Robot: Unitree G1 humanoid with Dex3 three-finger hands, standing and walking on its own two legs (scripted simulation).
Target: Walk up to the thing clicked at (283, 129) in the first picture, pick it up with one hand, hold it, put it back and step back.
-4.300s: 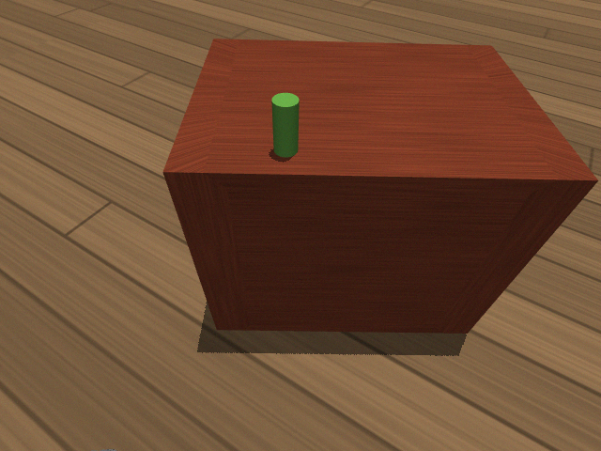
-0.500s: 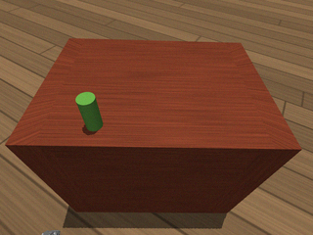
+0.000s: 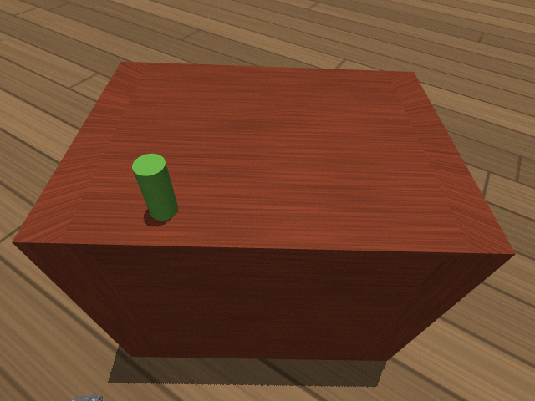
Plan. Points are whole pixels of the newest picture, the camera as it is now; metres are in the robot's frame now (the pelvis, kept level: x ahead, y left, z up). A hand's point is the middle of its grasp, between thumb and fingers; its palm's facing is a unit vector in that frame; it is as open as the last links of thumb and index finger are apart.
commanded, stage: stand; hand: left
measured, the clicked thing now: (157, 188) +0.46 +0.21 +0.03
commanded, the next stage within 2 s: rise first in 1.90 s
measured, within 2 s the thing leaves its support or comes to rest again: neither
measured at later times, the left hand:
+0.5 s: hand out of the picture +0.06 +0.25 -0.16, palm faces -0.01 -0.94 -0.34, open 7.4 cm
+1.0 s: hand out of the picture +0.07 +0.25 -0.16, palm faces -0.01 -0.94 -0.33, open 7.4 cm
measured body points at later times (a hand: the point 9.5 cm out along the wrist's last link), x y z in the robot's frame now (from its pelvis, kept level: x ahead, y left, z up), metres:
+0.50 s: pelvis -0.01 +0.00 +0.00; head +0.00 +0.00 +0.45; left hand +0.06 +0.30 -0.13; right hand +0.07 -0.30 -0.13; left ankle -0.01 +0.11 -0.75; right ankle +0.00 -0.13 -0.75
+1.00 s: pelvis +0.00 +0.00 +0.00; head +0.01 +0.00 +0.45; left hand +0.07 +0.30 -0.13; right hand +0.08 -0.30 -0.13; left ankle -0.01 +0.11 -0.75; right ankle +0.00 -0.13 -0.75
